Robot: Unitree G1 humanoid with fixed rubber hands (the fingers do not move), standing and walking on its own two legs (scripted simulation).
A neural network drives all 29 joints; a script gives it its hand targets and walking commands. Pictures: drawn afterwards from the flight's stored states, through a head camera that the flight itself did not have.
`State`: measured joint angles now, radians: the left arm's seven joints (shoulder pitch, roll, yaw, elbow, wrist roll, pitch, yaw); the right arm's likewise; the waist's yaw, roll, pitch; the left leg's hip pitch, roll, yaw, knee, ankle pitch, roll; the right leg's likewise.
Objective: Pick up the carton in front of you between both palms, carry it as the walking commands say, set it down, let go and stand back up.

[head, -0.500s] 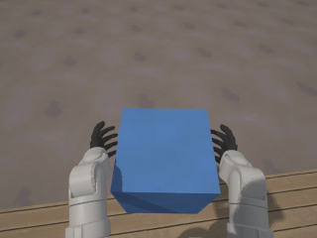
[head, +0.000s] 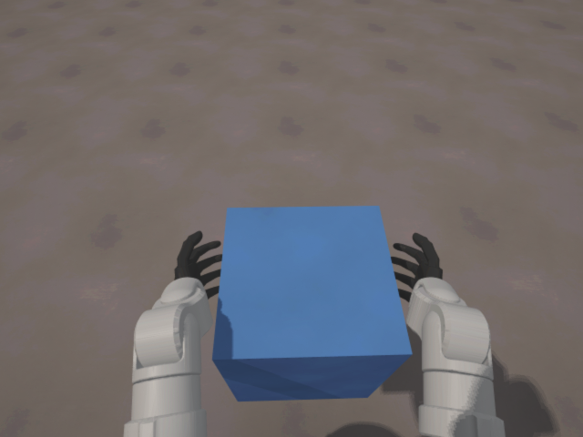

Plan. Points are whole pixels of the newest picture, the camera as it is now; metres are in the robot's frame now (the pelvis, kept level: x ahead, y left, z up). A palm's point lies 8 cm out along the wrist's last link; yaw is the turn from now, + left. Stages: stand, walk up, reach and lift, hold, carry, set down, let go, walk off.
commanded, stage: carry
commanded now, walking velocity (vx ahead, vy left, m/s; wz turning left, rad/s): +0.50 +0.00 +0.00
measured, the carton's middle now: (303, 310) +0.32 +0.01 +0.00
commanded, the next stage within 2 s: none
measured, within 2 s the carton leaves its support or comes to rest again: neither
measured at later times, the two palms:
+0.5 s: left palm (214, 155) +0.64 +0.20 +0.04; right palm (366, 166) +0.61 -0.11 +0.04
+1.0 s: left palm (243, 82) +0.91 +0.17 +0.06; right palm (365, 87) +0.92 -0.13 +0.05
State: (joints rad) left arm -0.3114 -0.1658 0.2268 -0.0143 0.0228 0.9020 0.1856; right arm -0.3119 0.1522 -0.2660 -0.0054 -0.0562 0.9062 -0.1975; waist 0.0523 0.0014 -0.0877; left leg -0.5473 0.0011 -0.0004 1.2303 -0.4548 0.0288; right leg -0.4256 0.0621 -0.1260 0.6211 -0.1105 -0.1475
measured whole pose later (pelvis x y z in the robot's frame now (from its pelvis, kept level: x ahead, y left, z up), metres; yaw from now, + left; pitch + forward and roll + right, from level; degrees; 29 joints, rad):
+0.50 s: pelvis +0.31 +0.06 -0.04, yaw -1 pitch +5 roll +0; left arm -0.34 -0.14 0.24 -0.05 0.01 0.90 0.20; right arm -0.30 0.16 -0.22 -0.08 -0.01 0.91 -0.20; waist -0.03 -0.01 -0.08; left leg -0.45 -0.04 0.10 0.59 -0.24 0.10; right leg -0.58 -0.01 -0.01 1.28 -0.45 -0.03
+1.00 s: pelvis +0.61 +0.02 -0.02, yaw +0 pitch +5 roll +1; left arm -0.29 -0.16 0.22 -0.09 0.02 0.91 0.17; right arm -0.30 0.16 -0.23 -0.08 -0.05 0.93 -0.19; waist 0.02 0.00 -0.08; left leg -0.54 0.05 0.06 0.95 -0.33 -0.02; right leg -0.26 -0.02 -0.13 0.37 -0.20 -0.06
